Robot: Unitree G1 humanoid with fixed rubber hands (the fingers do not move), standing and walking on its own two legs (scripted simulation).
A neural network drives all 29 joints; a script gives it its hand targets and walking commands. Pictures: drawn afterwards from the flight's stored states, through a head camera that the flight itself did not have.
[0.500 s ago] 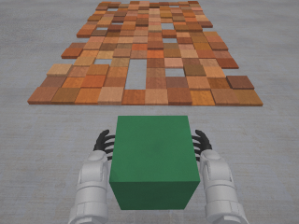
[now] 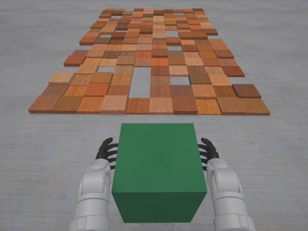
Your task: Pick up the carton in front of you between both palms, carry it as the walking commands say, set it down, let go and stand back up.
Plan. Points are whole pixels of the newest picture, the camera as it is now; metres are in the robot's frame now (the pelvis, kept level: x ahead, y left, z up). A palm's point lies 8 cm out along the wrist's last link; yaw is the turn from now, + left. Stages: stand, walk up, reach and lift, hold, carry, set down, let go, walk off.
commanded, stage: reach and lift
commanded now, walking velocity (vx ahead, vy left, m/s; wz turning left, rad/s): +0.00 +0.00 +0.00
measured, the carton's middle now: (157, 175) +0.30 +0.00 -0.04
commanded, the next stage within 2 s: hold in 0.02 s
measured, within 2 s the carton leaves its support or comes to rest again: neither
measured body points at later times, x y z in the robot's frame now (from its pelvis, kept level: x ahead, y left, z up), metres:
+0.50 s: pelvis -0.01 +0.00 +0.00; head -0.06 +0.00 +0.45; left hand +0.29 +0.15 +0.05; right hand +0.29 -0.15 +0.04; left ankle +0.00 +0.13 -0.75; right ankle +0.01 -0.13 -0.75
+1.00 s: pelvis -0.01 +0.00 +0.00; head -0.05 +0.00 +0.45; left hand +0.30 +0.15 +0.04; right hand +0.29 -0.15 +0.04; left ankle +0.00 +0.13 -0.75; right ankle +0.01 -0.13 -0.75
